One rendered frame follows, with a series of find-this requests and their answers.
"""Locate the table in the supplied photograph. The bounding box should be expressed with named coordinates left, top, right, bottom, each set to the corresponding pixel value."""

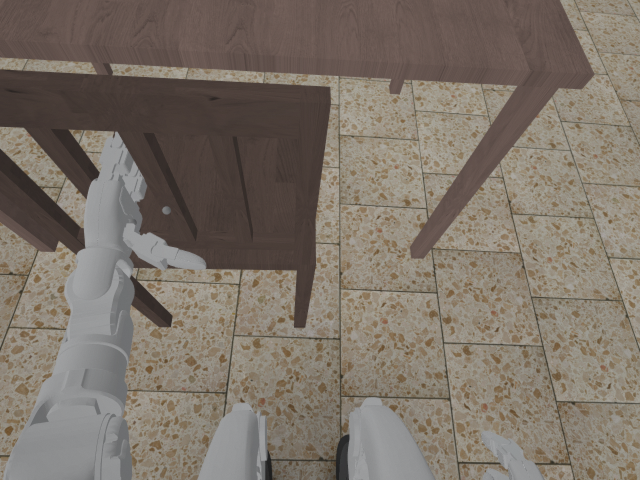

left=0, top=0, right=595, bottom=259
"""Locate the robot right thigh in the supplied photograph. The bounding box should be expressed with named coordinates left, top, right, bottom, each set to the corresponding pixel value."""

left=349, top=405, right=436, bottom=480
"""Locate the robot left hand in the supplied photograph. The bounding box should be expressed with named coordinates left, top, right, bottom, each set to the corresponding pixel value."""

left=84, top=132, right=206, bottom=270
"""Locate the chair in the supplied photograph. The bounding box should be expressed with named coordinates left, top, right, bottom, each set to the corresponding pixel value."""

left=0, top=69, right=331, bottom=328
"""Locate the left robot upper arm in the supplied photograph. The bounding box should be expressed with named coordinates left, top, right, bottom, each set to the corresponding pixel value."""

left=9, top=413, right=132, bottom=480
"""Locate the robot right hand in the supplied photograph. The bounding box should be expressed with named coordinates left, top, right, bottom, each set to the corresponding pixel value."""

left=481, top=431, right=545, bottom=480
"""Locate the left robot forearm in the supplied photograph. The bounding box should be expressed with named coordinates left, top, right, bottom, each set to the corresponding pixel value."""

left=3, top=246, right=135, bottom=480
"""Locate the right robot shin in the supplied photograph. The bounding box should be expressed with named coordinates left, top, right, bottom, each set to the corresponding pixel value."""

left=348, top=397, right=382, bottom=480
